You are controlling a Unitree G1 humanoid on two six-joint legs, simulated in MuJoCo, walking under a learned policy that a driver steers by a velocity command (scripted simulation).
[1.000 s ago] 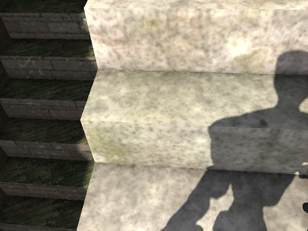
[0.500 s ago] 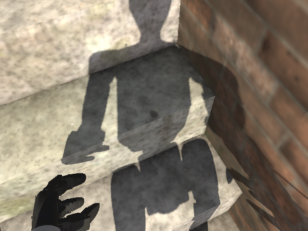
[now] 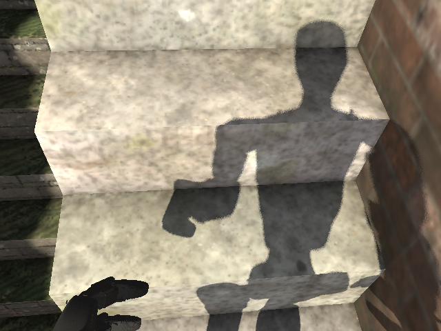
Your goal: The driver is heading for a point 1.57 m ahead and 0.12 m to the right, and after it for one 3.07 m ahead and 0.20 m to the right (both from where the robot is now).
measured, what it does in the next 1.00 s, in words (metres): steps on the spot: right foot, then left foot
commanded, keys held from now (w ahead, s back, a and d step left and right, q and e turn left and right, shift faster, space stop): q+shift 0.14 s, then e+shift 0.72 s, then w+e+shift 0.14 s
